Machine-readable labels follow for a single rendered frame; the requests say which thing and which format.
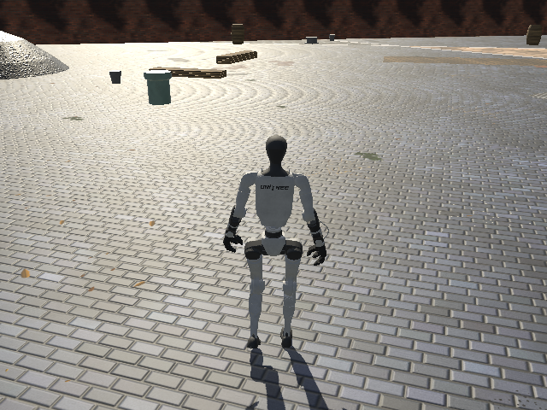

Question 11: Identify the robot right forearm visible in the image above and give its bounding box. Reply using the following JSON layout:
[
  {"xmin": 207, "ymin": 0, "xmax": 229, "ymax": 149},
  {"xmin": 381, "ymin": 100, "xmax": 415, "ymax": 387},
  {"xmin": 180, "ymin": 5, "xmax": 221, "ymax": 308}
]
[{"xmin": 307, "ymin": 209, "xmax": 325, "ymax": 247}]

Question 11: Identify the left robot hand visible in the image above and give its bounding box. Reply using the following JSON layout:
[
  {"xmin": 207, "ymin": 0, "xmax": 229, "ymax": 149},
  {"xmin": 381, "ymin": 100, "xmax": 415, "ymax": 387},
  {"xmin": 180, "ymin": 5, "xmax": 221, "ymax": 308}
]
[{"xmin": 223, "ymin": 234, "xmax": 243, "ymax": 253}]

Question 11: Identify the robot left forearm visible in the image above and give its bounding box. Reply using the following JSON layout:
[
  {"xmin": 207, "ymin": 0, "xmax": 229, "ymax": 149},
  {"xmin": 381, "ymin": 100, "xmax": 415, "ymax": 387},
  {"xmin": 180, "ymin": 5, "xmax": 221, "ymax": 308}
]
[{"xmin": 225, "ymin": 205, "xmax": 241, "ymax": 237}]

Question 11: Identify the left robot foot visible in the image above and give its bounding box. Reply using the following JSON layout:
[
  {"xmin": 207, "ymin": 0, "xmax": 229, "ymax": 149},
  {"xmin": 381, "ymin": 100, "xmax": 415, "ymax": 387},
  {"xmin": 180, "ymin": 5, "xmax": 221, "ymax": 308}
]
[{"xmin": 247, "ymin": 334, "xmax": 261, "ymax": 349}]

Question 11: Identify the left robot upper arm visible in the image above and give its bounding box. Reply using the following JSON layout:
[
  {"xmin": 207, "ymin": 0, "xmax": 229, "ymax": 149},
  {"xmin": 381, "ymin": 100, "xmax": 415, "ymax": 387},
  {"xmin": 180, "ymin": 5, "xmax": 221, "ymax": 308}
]
[{"xmin": 233, "ymin": 172, "xmax": 257, "ymax": 219}]

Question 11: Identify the right robot hand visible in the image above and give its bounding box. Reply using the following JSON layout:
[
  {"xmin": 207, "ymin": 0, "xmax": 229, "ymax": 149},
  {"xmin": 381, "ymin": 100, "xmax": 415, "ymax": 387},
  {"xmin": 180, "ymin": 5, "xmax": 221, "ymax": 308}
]
[{"xmin": 307, "ymin": 244, "xmax": 326, "ymax": 266}]

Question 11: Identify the right robot thigh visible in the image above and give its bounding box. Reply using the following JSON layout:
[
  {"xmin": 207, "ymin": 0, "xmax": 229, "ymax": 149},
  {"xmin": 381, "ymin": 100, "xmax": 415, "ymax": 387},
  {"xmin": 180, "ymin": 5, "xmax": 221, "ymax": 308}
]
[{"xmin": 282, "ymin": 238, "xmax": 303, "ymax": 296}]

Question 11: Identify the right robot upper arm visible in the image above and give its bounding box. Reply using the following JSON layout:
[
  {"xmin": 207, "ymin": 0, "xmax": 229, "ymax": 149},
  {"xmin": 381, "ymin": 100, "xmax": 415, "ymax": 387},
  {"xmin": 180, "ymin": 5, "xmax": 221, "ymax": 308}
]
[{"xmin": 293, "ymin": 173, "xmax": 315, "ymax": 222}]

